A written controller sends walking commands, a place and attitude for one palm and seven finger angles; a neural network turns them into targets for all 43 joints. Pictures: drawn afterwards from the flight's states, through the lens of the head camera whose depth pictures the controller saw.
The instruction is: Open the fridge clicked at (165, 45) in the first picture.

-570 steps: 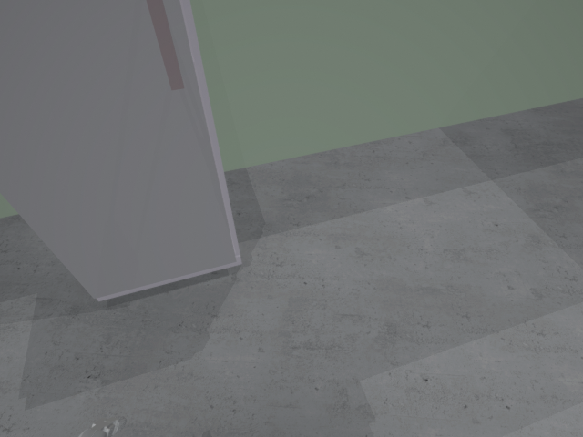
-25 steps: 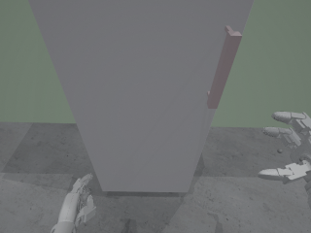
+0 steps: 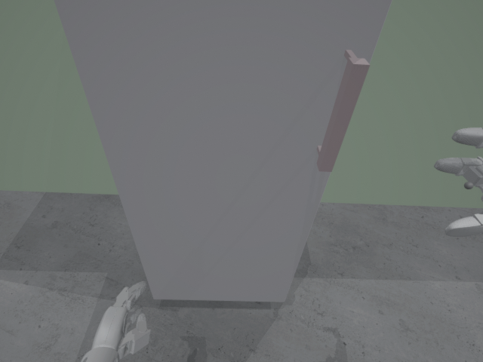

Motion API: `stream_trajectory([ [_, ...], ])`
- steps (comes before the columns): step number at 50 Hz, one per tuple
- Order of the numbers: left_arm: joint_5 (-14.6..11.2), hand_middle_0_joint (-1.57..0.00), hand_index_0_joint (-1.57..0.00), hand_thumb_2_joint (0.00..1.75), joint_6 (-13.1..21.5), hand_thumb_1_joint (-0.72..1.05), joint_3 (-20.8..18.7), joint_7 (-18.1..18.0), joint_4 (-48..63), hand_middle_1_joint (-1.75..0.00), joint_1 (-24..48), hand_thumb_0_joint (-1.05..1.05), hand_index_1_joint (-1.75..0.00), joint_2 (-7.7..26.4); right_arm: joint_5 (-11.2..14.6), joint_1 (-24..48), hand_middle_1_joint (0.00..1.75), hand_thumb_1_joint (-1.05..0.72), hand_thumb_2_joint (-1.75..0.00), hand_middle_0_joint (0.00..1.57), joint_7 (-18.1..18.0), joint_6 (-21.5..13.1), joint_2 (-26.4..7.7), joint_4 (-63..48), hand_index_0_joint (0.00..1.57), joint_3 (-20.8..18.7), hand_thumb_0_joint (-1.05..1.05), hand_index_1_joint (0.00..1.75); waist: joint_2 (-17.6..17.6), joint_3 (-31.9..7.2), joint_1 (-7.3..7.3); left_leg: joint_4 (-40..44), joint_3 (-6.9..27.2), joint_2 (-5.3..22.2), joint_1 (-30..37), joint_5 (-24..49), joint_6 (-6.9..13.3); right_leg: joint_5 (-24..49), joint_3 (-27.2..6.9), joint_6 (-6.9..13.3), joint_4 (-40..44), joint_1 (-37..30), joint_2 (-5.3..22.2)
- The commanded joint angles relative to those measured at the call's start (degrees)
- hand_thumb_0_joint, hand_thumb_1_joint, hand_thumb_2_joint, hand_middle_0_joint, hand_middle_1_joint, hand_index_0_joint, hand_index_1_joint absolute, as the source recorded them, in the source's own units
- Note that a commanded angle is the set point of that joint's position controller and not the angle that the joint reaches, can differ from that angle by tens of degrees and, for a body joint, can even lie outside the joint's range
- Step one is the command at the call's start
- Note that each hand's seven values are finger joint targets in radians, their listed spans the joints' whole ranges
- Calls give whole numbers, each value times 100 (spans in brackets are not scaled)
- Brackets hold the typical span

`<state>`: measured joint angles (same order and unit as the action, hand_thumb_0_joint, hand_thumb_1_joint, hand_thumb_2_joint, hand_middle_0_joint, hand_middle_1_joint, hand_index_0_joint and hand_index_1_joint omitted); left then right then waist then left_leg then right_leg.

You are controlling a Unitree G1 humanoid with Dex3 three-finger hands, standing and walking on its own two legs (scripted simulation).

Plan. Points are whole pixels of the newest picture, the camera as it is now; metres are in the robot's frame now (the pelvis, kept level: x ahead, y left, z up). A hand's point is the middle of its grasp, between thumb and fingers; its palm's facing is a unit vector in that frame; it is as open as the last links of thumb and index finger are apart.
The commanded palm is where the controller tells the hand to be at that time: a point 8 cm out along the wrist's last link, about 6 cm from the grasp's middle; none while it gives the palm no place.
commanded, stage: raise the hand to about handle height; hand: right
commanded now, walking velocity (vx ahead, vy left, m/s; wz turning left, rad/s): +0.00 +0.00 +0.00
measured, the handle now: (335, 114) +0.50 -0.17 +0.20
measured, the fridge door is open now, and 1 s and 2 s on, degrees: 0 0 0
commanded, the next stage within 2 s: move the hooked fingers beside the handle in 0.36 s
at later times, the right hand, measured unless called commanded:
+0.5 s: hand (448, 190) +0.28 -0.26 +0.22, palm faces +0.12 +0.99 -0.10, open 14.0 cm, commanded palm +0.25 -0.30 +0.23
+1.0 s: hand (420, 166) +0.33 -0.25 +0.22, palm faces +0.10 +0.99 -0.07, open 14.0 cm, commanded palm +0.30 -0.29 +0.22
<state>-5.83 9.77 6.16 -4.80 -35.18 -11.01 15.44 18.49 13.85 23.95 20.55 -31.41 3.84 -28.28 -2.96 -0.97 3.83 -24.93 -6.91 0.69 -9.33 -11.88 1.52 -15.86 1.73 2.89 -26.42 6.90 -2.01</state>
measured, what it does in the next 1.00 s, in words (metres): stands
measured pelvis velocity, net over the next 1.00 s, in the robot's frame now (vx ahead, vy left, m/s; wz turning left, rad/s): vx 0.00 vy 0.02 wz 0.02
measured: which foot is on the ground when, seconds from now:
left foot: down 0.00-1.00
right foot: down 0.00-1.00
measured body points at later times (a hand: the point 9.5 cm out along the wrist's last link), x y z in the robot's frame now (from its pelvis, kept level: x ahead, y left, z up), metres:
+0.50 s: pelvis +0.00 +0.02 +0.00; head -0.03 +0.05 +0.45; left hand +0.21 +0.23 -0.06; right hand +0.27 -0.31 +0.23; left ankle +0.02 +0.10 -0.74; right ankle -0.01 -0.08 -0.74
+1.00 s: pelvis +0.00 +0.02 +0.00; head -0.02 +0.04 +0.45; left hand +0.18 +0.26 -0.08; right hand +0.32 -0.30 +0.22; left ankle +0.02 +0.10 -0.74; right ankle -0.01 -0.08 -0.74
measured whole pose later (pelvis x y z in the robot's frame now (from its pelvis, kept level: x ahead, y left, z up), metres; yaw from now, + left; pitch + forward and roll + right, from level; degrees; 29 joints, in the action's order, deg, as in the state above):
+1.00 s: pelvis +0.00 +0.02 +0.00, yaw +1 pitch -2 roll +0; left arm -6.0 9.5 4.4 -5.2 -35.2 -12.0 15.9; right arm 15.9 20.5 21.0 16.0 -29.5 14.0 -26.8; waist -3.2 -0.6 1.7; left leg -26.3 -6.4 -1.0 -11.5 -12.5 3.1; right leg -16.6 2.2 1.3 -27.7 8.6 -0.3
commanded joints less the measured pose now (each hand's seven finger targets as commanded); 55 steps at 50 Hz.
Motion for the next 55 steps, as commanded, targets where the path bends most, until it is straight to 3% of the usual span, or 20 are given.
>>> stream_trajectory([
  [1, -9, -20, -20, 90, 325, 90, -313, -12, 1124, -30, 1089, 0, -30, 679, 157, 1540, 120, 50, -30, 30, -18, -318, -1475, -1350, 30, -483, 0, 120, -246, -898, 7, 259, 397, 15, 222, 535, 102, 1047, -589, -216, 458, 36, 212],
  [6, 48, -20, -20, 90, 430, 90, -330, -44, 1088, -30, 1042, 0, -30, 619, 144, 1670, 120, 50, -30, 30, -276, -617, -1710, -1877, 30, -828, 0, 120, -520, -1170, 45, 239, 407, 8, 434, 847, 103, 1361, -520, -200, 423, -132, 197],
  [8, 30, -20, -20, 90, 449, 90, -337, -69, 1018, -30, 983, 0, -30, 617, 131, 1583, 120, 50, -30, 30, -291, -595, -1504, -1606, 30, -692, 0, 120, -370, -981, -23, 265, 401, 7, 336, 824, 68, 1259, -481, -178, 432, -81, 206],
  [12, 0, -20, -20, 90, 447, 90, -337, -95, 983, -30, 1001, 0, -30, 645, 60, 1664, 120, 50, -30, 30, -259, -457, -1379, -1428, 30, -459, 0, 120, -509, -813, -65, 296, 453, 43, 254, 733, 66, 1109, -470, -168, 417, -18, 197],
  [16, -4, -20, -20, 90, 441, 90, -348, -93, 995, -30, 1009, 0, -30, 664, 113, 1558, 120, 50, -30, 30, -199, -447, -1433, -1384, 30, -518, 0, 120, -8, -926, -61, 301, 489, 47, 356, 726, 24, 1062, -477, -119, 365, 36, 197],
  [20, 2, -20, -20, 90, 428, 90, -340, -64, 1018, -30, 1062, 0, -30, 631, 162, 1464, 120, 50, -30, 30, -162, -503, -1492, -1418, 30, -598, 0, 120, -173, -983, 0, 288, 554, 77, 484, 849, 23, 1149, -448, -132, 296, 84, 188],
  [24, -25, -20, -20, 90, 425, 90, -342, -87, 972, -30, 1067, 0, -30, 633, 144, 1762, 120, 50, -30, 30, -169, -473, -1324, -1201, 30, -407, 0, 120, -174, -849, -124, 303, 638, 114, 268, 692, -34, 950, -413, -109, 230, 134, 178],
  [25, -33, -20, -20, 90, 401, 90, -355, -79, 937, -30, 1021, 0, -30, 635, 123, 1740, 120, 50, -30, 30, -201, -469, -1447, -1055, 30, -461, 0, 120, 1, -750, -110, 365, 682, 122, 289, 565, -37, 896, -421, -117, 210, 229, 210],
  [27, -33, -20, -20, 90, 394, 90, -359, -108, 883, -30, 1014, 0, -30, 680, 65, 2151, 120, 50, -30, 30, -227, -461, -1491, -804, 30, -394, 0, 120, -73, -737, -189, 388, 750, 151, 201, 354, -43, 749, -435, -111, 198, 293, 198],
  [30, -34, -20, -20, 90, 386, 90, -383, -111, 925, -30, 1023, 0, -30, 653, -21, 2406, 120, 50, -30, 30, -245, -577, -1614, -784, 30, -358, 0, 120, -145, -957, -168, 374, 843, 201, 400, 417, -45, 855, -408, -112, 135, 289, 208],
  [31, -32, -20, -20, 90, 392, 90, -363, -114, 963, -30, 1063, 0, -30, 630, -38, 2520, 120, 50, -30, 30, -242, -621, -1549, -878, 30, -301, 0, 120, -385, -1080, -164, 341, 860, 219, 427, 473, -23, 865, -399, -112, 136, 231, 184],
  [33, -36, -20, -20, 90, 403, 90, -349, -131, 958, -30, 1004, 0, -30, 618, -59, 2677, 120, 50, -30, 30, -234, -720, -1425, -759, 30, -158, 0, 120, -332, -1093, -204, 282, 691, 152, 372, 604, -10, 908, -424, -107, 208, 141, 171],
  [35, -8, -20, -20, 90, 386, 90, -372, -124, 921, -30, 921, 0, -30, 658, -26, 2415, 120, 50, -30, 30, -227, -742, -1572, -357, 30, -339, 0, 120, 90, -1022, -139, 296, 735, 156, 476, 711, -24, 966, -432, -101, 185, 307, 205],
  [39, -33, -20, -20, 90, 364, 90, -375, -110, 969, -30, 918, 0, -30, 670, -109, 2619, 120, 50, -30, 30, -252, -707, -1509, -193, 30, -245, 0, 120, -258, -1080, -135, 210, 659, 156, 408, 812, 3, 1007, -404, -104, 221, 283, 171],
  [41, -42, -20, -20, 90, 315, 90, -393, -97, 927, -30, 841, 0, -30, 704, -126, 2726, 120, 50, -30, 30, -269, -688, -1619, -5, 30, -281, 0, 120, -22, -1084, -171, 244, 675, 147, 403, 787, -13, 972, -394, -95, 226, 354, 194],
  [46, -10, -20, -20, 90, 315, 90, -419, -66, 999, -30, 817, 0, -30, 697, -130, 2717, 120, 50, -30, 30, -322, -851, -1788, -180, 30, -512, 0, 120, -116, -1386, -102, 144, 672, 151, 651, 1223, 4, 1290, -340, -80, 211, 273, 198],
  [49, -15, -20, -20, 90, 345, 90, -416, -72, 1029, -30, 785, 0, -30, 659, -110, 2653, 120, 50, -30, 30, -322, -907, -1537, -271, 30, -361, 0, 120, -322, -1380, -118, 117, 578, 109, 504, 1328, 28, 1385, -333, -95, 253, 108, 190],
  [51, -19, -20, -20, 90, 299, 90, -438, -67, 973, -30, 714, 0, -30, 724, -110, 2575, 120, 50, -30, 30, -309, -862, -1646, -10, 30, -447, 0, 120, 67, -1240, -138, 151, 585, 97, 498, 1279, 0, 1310, -327, -78, 275, 260, 222],
  [54, -41, -20, -20, 90, 311, 90, -433, -110, 970, -30, 717, 0, -30, 714, -161, 3029, 120, 50, -30, 30, -332, -841, -1401, -17, 30, -102, 0, 120, -305, -1154, -239, 213, 550, 81, 175, 879, 22, 1061, -372, -98, 317, 114, 203],
  [55, -30, -20, -20, 90, 305, 90, -433, -105, 958, -30, 691, 0, -30, 715, -170, 3117, 120, 50, -30, 30, -344, -854, -1367, -11, 30, 8, 0, 120, -186, -1087, -257, 247, 565, 81, 159, 853, 33, 1077, -384, -102, 312, 111, 235],
])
